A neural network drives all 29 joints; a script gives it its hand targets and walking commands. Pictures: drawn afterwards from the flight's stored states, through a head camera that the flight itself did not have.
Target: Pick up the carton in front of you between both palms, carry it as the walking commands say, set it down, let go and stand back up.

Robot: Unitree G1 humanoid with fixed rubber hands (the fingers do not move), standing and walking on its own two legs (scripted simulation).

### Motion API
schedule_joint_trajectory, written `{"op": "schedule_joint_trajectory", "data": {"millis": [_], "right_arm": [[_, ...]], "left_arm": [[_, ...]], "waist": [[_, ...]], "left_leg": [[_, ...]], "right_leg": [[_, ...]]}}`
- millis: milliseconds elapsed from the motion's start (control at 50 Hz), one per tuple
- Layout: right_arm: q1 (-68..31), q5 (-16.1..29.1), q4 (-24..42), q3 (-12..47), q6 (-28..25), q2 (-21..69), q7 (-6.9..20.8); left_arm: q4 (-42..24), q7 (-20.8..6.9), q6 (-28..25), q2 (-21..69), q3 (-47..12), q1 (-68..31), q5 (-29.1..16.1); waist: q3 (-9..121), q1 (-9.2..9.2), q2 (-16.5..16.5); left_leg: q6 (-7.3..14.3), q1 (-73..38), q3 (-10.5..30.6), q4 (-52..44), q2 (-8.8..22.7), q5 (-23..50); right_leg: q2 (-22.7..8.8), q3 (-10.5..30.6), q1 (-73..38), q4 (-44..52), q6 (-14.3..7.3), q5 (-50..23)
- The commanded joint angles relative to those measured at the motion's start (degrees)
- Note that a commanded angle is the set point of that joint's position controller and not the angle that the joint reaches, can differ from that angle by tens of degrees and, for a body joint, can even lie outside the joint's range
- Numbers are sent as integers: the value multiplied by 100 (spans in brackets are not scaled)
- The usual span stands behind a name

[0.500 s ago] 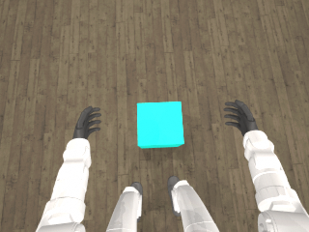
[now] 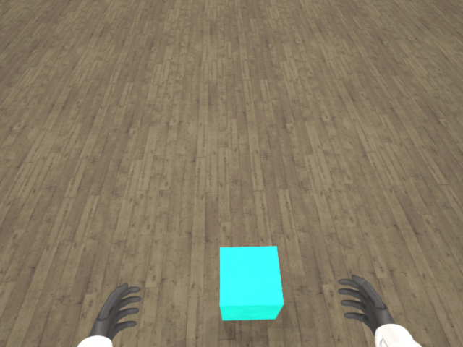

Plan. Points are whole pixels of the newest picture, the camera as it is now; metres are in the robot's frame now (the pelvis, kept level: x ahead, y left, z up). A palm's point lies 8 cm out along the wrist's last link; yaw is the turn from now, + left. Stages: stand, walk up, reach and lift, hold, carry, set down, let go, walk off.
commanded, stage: let go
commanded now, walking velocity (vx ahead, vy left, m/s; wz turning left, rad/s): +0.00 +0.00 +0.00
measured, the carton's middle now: (248, 284) +0.39 -0.05 -0.65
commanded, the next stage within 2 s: stand in 0.36 s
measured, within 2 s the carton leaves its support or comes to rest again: neither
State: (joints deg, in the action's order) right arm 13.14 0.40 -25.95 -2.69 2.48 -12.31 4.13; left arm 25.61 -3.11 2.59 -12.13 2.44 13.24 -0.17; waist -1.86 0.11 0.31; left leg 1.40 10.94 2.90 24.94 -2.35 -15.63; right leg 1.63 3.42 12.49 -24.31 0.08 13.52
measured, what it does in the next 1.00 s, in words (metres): stands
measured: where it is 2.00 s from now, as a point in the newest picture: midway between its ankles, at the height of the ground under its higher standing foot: outside the picture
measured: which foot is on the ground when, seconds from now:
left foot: down 0.00-1.00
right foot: down 0.00-1.00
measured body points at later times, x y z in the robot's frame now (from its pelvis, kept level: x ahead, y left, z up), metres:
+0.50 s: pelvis +0.00 -0.01 -0.01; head +0.00 -0.01 +0.44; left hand +0.15 +0.26 -0.09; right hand +0.17 -0.27 -0.09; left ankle -0.03 +0.10 -0.74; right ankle -0.01 -0.12 -0.74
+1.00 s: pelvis +0.01 -0.01 +0.00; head +0.01 -0.01 +0.45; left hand +0.13 +0.29 -0.10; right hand +0.15 -0.30 -0.10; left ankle -0.03 +0.10 -0.74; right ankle -0.01 -0.12 -0.74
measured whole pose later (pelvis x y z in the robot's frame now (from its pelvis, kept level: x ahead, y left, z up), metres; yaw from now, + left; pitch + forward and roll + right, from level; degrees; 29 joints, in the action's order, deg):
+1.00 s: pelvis +0.01 -0.01 +0.00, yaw +1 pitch -1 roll +0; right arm 10.6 -1.8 -44.6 -1.4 0.0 -19.9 -1.5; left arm 48.8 1.2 -0.2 -19.1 2.0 8.7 1.9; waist -0.5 -0.2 0.8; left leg 0.5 7.6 3.6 26.1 -1.5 -17.4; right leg 1.9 1.5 8.8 -25.5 -0.9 15.6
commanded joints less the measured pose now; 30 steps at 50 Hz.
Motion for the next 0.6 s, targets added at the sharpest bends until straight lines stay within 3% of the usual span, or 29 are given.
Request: {"op": "schedule_joint_trajectory", "data": {"millis": [0, 100, 320, 340, 360, 400, 440, 580], "right_arm": [[-295, -38, 631, -144, 152, -568, 21], [-362, -134, 674, -189, 439, -586, 50], [-346, -160, 776, -183, 538, -517, 14], [-523, -270, 1026, -189, 855, -734, -149], [-571, -209, 116, -318, 427, -1229, -414], [-331, -240, -97, -252, 129, -1100, -498], [-395, -245, -265, -204, -16, -1056, -492], [-430, -266, -726, -193, -192, -1306, -505]], "left_arm": [[-607, -49, 134, -456, 89, -291, 0], [-632, -85, 400, -454, 104, -359, 45], [-691, -88, 506, -496, 168, -345, 128], [-340, 18, 330, -549, 183, -55, 22], [235, 306, 145, -1240, 296, -351, 226], [421, 426, -10, -1195, 259, -321, 256], [573, 440, -94, -1139, 224, -421, 270], [1112, 430, -246, -1301, 202, -490, 243]], "waist": [[29, -5, 122], [-304, 5, 116], [-127, -21, 31], [212, -33, -177], [15, -86, 43], [213, 23, -9], [213, 3, 0], [535, -13, 26]], "left_leg": [[-218, 27, -75, -614, 189, 676], [-194, 25, -75, -631, 217, 461], [-187, -429, -137, -427, 119, 1179], [-187, -707, -103, -236, 124, 1598], [-304, 115, 42, 57, 349, 1175], [-236, 44, 142, 37, 387, 578], [-203, 76, 240, 2, 423, 301], [-169, -102, 376, 76, 555, 1277]], "right_leg": [[90, -311, -731, 244, 52, -573], [111, -350, -961, 159, 51, -447], [78, -264, -1124, 143, 65, -1039], [240, -330, -1026, -25, 98, -994], [-300, -75, -338, -6, 154, -998], [-374, 109, -132, 46, 48, -564], [-406, 180, -19, 109, 10, -209], [-465, 219, -278, -52, -29, -1215]]}}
